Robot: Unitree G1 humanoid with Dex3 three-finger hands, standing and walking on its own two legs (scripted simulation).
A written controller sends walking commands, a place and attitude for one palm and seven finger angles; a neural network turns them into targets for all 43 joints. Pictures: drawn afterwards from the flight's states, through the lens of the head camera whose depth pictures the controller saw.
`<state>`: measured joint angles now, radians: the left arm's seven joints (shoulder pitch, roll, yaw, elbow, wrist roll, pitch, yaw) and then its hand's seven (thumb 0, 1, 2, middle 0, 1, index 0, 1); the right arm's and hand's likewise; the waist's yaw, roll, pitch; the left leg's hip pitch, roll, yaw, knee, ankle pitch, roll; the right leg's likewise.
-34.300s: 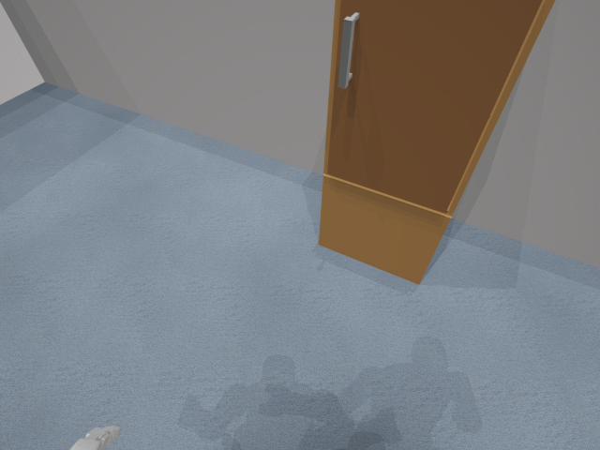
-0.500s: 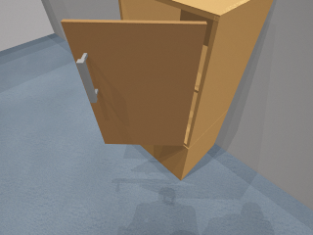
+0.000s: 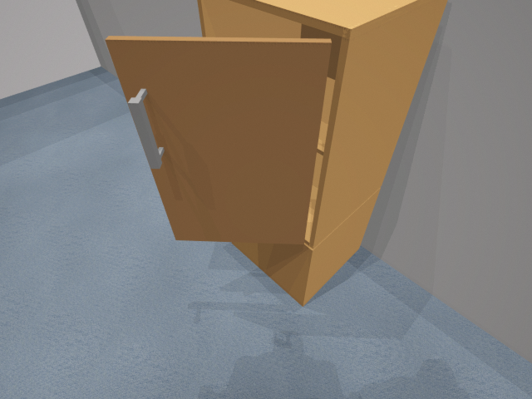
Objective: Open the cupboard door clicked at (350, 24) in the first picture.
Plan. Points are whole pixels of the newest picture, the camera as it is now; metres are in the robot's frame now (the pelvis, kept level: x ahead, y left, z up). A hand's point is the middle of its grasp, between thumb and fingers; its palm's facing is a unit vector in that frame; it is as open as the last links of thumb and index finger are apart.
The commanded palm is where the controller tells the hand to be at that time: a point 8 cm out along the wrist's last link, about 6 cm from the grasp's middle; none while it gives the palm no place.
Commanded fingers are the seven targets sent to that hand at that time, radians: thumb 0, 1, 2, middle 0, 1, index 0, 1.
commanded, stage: come to a stop and stand still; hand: left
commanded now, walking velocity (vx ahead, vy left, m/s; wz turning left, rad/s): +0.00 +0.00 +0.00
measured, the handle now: (149, 130) +0.59 +0.27 +0.09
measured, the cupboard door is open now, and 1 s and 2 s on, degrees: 43 43 43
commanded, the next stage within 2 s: look again from close up in 1.30 s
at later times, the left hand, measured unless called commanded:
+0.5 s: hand out of the picture -0.01 +0.22 -0.16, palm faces +0.03 -0.96 -0.29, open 7.4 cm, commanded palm none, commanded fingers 0.00 0.90 0.90 -0.20 -0.30 -0.20 -0.30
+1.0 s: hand out of the picture -0.10 +0.18 -0.17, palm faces +0.07 -0.99 -0.13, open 7.4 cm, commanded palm none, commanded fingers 0.00 0.90 0.90 -0.20 -0.30 -0.20 -0.30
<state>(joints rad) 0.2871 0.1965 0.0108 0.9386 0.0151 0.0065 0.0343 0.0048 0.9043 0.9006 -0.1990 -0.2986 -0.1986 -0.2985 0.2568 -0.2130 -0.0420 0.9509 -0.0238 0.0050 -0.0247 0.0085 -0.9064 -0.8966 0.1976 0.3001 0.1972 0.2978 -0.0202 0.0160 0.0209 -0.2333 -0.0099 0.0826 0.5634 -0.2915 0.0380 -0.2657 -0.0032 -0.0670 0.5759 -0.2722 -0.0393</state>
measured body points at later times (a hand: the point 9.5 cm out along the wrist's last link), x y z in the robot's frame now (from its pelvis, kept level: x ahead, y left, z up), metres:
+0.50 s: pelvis -0.04 +0.00 +0.01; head -0.07 +0.00 +0.46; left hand -0.01 +0.27 -0.14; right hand -0.05 -0.27 -0.14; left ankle +0.01 +0.09 -0.73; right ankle +0.03 -0.10 -0.73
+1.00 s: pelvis -0.05 +0.03 +0.01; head -0.06 +0.04 +0.46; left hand -0.10 +0.23 -0.16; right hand -0.05 -0.18 -0.15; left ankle +0.01 +0.10 -0.73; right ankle +0.03 -0.09 -0.73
